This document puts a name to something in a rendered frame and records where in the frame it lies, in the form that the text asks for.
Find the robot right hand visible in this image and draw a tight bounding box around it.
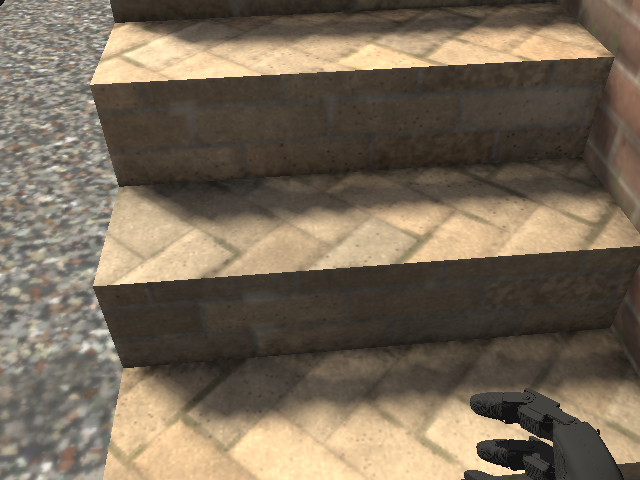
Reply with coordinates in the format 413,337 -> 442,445
464,388 -> 632,480

